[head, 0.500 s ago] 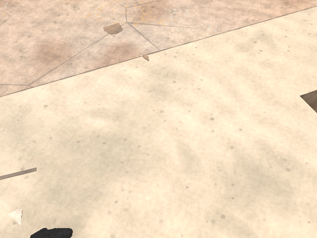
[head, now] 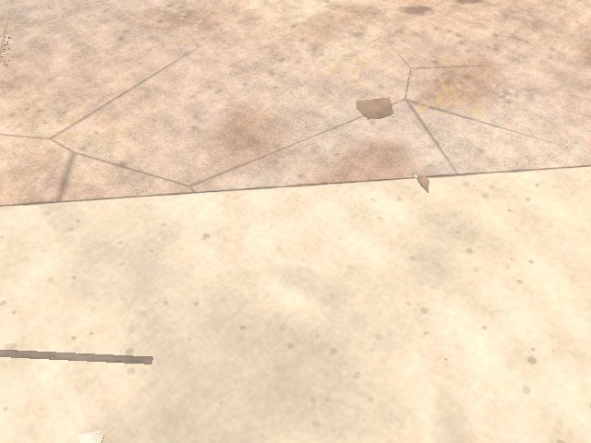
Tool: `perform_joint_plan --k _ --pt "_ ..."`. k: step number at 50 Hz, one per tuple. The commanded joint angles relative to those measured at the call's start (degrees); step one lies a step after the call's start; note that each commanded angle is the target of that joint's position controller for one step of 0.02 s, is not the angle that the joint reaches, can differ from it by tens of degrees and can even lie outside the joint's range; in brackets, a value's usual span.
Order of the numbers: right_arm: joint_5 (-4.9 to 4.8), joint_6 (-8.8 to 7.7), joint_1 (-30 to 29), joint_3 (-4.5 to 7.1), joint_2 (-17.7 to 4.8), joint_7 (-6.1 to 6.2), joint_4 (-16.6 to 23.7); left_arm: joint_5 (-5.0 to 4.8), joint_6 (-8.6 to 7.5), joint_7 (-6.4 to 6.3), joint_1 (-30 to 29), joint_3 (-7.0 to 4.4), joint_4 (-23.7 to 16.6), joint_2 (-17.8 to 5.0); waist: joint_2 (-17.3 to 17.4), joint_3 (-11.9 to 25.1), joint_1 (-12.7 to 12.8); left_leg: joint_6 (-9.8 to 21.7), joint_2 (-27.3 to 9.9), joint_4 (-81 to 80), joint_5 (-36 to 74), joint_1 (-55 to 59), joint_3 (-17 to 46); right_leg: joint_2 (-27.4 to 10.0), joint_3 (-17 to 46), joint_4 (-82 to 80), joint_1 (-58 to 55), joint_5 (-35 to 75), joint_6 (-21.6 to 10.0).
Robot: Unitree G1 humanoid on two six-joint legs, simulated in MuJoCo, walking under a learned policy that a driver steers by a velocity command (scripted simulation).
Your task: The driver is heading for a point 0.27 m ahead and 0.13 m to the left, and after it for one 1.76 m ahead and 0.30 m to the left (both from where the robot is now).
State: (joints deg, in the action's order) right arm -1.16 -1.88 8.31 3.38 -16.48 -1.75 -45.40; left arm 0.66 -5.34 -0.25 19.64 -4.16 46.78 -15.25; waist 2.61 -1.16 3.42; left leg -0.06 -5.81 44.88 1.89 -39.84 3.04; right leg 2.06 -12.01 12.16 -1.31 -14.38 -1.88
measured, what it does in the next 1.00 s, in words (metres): walks ahead, turning left: left foot, then right foot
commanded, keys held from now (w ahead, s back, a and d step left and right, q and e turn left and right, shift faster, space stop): q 0.56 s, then no key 0.44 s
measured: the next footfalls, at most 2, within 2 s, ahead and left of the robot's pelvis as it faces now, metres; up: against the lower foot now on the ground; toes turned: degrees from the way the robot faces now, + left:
left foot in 0.16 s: +0.25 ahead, +0.13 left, +0.00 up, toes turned +7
right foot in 0.64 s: +0.34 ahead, -0.08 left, +0.00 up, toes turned +27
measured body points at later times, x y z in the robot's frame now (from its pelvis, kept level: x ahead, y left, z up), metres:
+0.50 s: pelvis +0.18 +0.04 -0.01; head +0.23 +0.07 +0.44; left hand +0.27 +0.35 -0.11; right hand +0.40 -0.21 -0.10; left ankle +0.21 +0.12 -0.74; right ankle +0.30 -0.12 -0.69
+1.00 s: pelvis +0.22 +0.02 -0.01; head +0.24 +0.03 +0.44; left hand +0.23 +0.31 -0.12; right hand +0.47 -0.15 -0.11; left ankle +0.15 +0.13 -0.74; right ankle +0.30 -0.09 -0.74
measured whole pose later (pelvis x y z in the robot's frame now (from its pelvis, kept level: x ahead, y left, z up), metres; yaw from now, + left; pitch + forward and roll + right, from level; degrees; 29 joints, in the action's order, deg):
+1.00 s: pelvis +0.22 +0.02 -0.01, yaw +26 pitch +0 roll +0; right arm 0.4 3.1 10.3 2.7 -14.8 0.8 -40.5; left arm 0.8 -0.6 -0.3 10.3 -1.8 43.0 -14.0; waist -0.4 -2.0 1.4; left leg -0.4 0.9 28.2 -15.5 -12.2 3.4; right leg -1.4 2.2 29.7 16.3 -13.8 1.9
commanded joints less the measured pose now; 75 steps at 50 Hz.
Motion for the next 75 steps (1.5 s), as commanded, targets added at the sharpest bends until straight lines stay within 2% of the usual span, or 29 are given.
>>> perform_joint_plan --k 1,4,6,7,8,9,10,11,12,14,19,23,30,31,32,33,34,35,37,40,44,46,48,49,51,64,67,71,75 --pt "0.21 -0.76 -6.9 -0.26 -1.3 -1.20 6.1 -0.65 0.04 -0.70 -2.0 -2.30 -2.9 -9.4 -3.9 -5.2 0.2 1.3 0.0 -6.2 1.1 -0.8 -2.5 -17.3 2.8 -3.5 1.3 24.2 -7.0" --pt "0.73 -0.88 -6.6 0.53 -2.8 -2.30 8.3 -1.47 1.91 -1.58 -2.5 -2.76 -2.7 -11.2 -6.5 -2.3 -1.3 3.1 3.8 -8.9 -5.1 4.4 -7.1 -17.6 0.5 5.6 -2.5 46.2 -5.0" --pt "0.45 -0.82 2.2 2.31 -6.1 -2.35 6.9 -2.12 2.96 -2.27 -4.2 -3.10 -3.4 -12.5 -8.2 3.6 -6.1 5.4 8.2 -10.4 -8.2 15.5 -9.3 -16.3 -0.1 18.7 -2.3 57.3 -3.0" --pt "0.57 -0.84 9.8 3.94 -9.1 -1.56 5.2 -2.49 3.04 -2.35 -5.3 -2.77 -3.9 -11.9 -6.5 7.6 -10.4 7.4 9.8 -16.1 -1.3 27.0 -8.4 -13.7 -1.0 30.3 2.2 51.6 -0.6" --pt "0.78 -0.29 13.5 5.29 -14.3 0.04 4.6 -0.49 2.36 -2.07 -2.7 -1.54 -5.0 -8.4 2.8 12.4 -10.3 10.9 1.0 -15.1 21.2 43.0 3.9 -9.5 -0.7 47.9 16.6 20.3 3.3" --pt "2.11 -0.17 8.9 5.28 -18.8 0.65 7.7 1.15 1.14 -1.11 4.3 0.35 -6.8 -3.3 13.4 21.6 -3.3 25.6 -15.6 -13.8 41.8 60.4 32.7 2.0 6.8 70.9 36.9 -26.7 7.4" --pt "1.94 -0.02 10.5 4.61 -15.4 0.12 9.2 -0.36 0.15 -0.28 1.5 -0.43 -6.1 -8.7 3.4 30.4 -8.5 26.5 -16.1 -18.1 35.1 59.8 34.0 0.0 18.9 73.8 37.8 -25.3 6.3" --pt "1.39 -0.18 7.3 3.92 -12.4 -0.01 9.6 -2.20 0.14 -0.27 -4.4 -0.63 -8.1 -9.4 1.0 22.8 -8.2 23.5 -12.9 -19.4 27.4 53.9 26.2 -2.5 18.6 71.2 40.5 -20.6 5.0" --pt "0.17 -0.20 4.1 3.43 -10.0 0.09 9.3 -1.54 0.59 -1.04 -6.4 -0.55 -8.1 -8.7 -3.2 13.7 -6.1 19.9 -9.2 -21.2 21.5 44.2 20.5 -4.7 17.3 65.4 41.8 -16.3 4.9" --pt "0.52 0.31 0.6 2.74 -8.0 0.79 10.3 -0.27 2.46 -2.09 -6.1 -1.19 -7.8 -9.6 -1.6 8.4 -2.8 17.5 -5.9 -24.6 16.4 30.4 16.8 -6.3 17.2 59.0 35.6 -11.9 5.1" --pt "1.09 1.09 0.2 3.64 -10.4 2.13 10.5 0.41 3.99 -2.78 -5.8 -0.43 -8.1 -6.8 1.1 10.2 -1.6 16.3 -2.8 -24.5 19.3 24.0 13.9 -3.9 16.4 47.1 31.7 -6.2 7.3" --pt "0.43 2.91 -0.6 3.60 -10.4 3.46 11.2 -0.14 4.61 -2.45 -10.4 -0.27 -9.4 -6.7 3.4 9.6 -3.1 13.2 -0.6 -25.0 -1.7 23.1 16.9 -2.7 17.6 38.5 30.8 -0.4 7.7" --pt "0.21 4.13 -0.6 3.00 -9.0 3.43 12.1 -0.69 2.53 -0.83 -9.8 -0.75 -9.7 -7.1 7.0 8.9 -2.8 10.6 -0.2 -18.2 0.8 27.4 23.8 -0.9 17.1 17.2 21.5 1.3 4.9" --pt "-0.02 4.31 0.0 2.53 -7.7 3.58 12.1 -0.44 2.23 -0.60 -8.4 -1.00 -9.2 -7.6 6.2 8.7 -2.1 8.5 1.6 -16.0 -1.5 25.7 22.8 -2.8 17.3 10.2 16.3 8.4 3.6" --pt "0.74 4.28 2.9 1.64 -5.0 3.56 12.1 0.69 2.31 -0.77 -8.5 -1.63 -10.0 -11.0 -1.7 9.7 -3.9 5.2 5.7 -8.3 -14.4 21.1 17.9 -12.8 25.8 8.1 10.2 15.5 -0.1" --pt "0.64 3.77 5.1 1.63 -4.7 3.45 13.1 2.23 3.12 -0.92 -10.6 -2.48 -9.9 -15.0 -17.8 6.4 -7.3 1.6 15.2 0.4 -34.5 10.4 7.6 -22.0 37.9 7.1 8.5 29.7 -9.8" --pt "1.58 3.04 4.2 2.85 -9.6 3.38 12.6 2.19 3.11 -0.88 -9.5 -1.89 -10.3 -11.4 -17.1 7.5 -4.4 -1.3 12.7 13.4 -40.0 8.1 7.0 -26.2 43.4 6.5 9.6 30.8 -15.8" --pt "0.89 3.09 3.8 3.81 -11.8 3.32 11.4 1.46 3.10 -0.96 -10.1 -1.41 -10.7 -9.8 -12.2 6.9 -3.9 -2.2 12.0 19.7 -37.1 7.7 7.6 -23.4 38.6 7.7 10.0 29.7 -14.7" --pt "0.81 4.31 3.9 3.46 -9.2 3.77 9.9 -0.32 3.41 -1.06 -12.3 -0.84 -10.5 -7.9 -9.2 5.2 -4.4 -4.2 11.2 22.5 -32.1 6.7 7.3 -17.7 30.6 9.5 9.7 27.4 -10.2" --pt "0.50 4.72 2.6 1.68 -4.1 3.44 10.1 -0.17 4.26 -1.05 -12.7 -0.25 -9.7 -6.8 -11.4 5.4 -4.5 -5.6 9.8 12.2 -28.7 12.0 2.8 -13.2 23.6 9.6 10.3 28.9 -8.7" --pt "0.25 4.39 0.0 0.96 -3.2 2.76 10.5 -0.49 5.28 -0.92 -10.0 -0.80 -8.3 -8.5 -15.7 6.9 -1.7 -5.2 7.4 -7.6 -25.3 21.5 -1.5 -13.6 23.9 10.6 8.5 27.6 -9.7" --pt "0.47 4.20 2.7 1.15 -3.4 2.51 8.8 -1.28 5.36 -0.74 -10.1 -0.45 -7.8 -8.2 -14.2 5.9 -3.5 -3.2 7.9 -22.4 -13.7 28.3 -2.9 -12.7 23.6 11.7 10.8 23.3 -8.2" --pt "1.68 4.15 3.1 1.57 -7.3 2.91 9.3 -0.25 4.13 -0.25 -6.9 0.39 -6.9 -6.5 -7.5 7.1 -2.3 0.5 1.5 -24.2 -0.1 38.2 4.6 -10.3 21.6 13.6 17.5 12.8 -2.1" --pt "2.32 4.26 1.6 2.02 -9.6 3.05 8.6 0.78 3.27 0.20 -5.2 1.09 -7.0 -3.9 3.7 7.3 1.0 4.3 -2.0 -21.1 0.3 35.3 7.8 -5.0 15.6 14.3 18.2 3.2 1.5" --pt "2.71 3.53 -0.2 0.46 -3.2 2.20 8.6 1.18 3.15 0.16 -10.4 0.94 -6.5 -5.6 2.8 4.5 -1.9 4.9 -0.1 -22.8 -12.7 27.9 7.1 -4.4 14.6 14.2 13.5 3.3 4.6" --pt "1.85 1.39 3.1 -0.14 -2.8 2.73 3.9 -0.01 4.36 -1.47 -8.3 0.45 -0.1 -5.2 -1.0 0.5 -2.4 2.6 2.7 -22.3 -10.4 25.8 5.2 -4.8 14.7 13.8 11.6 8.6 5.0" --pt "1.18 1.93 5.9 0.85 -5.5 3.05 2.2 -0.66 4.44 -1.75 -8.3 0.41 1.2 -4.6 2.5 -0.5 -4.1 5.6 1.5 -26.8 -35.5 26.1 9.0 -0.6 9.5 20.5 16.7 -6.6 4.5" --pt "0.45 0.55 8.9 1.62 -7.8 3.41 1.0 -2.40 1.37 -0.69 -12.6 0.18 -1.5 -5.0 8.9 -8.0 -5.9 13.9 -10.6 -35.2 -44.3 27.8 26.3 -4.2 13.0 33.1 31.9 -13.6 0.1" --pt "-0.80 0.21 2.5 1.42 -6.7 2.94 2.1 -2.25 -0.78 1.18 -2.6 -0.21 3.6 -4.7 4.5 -2.6 0.4 9.5 -4.3 -29.1 -28.1 22.6 13.3 -1.9 9.1 15.0 10.4 1.3 -2.2"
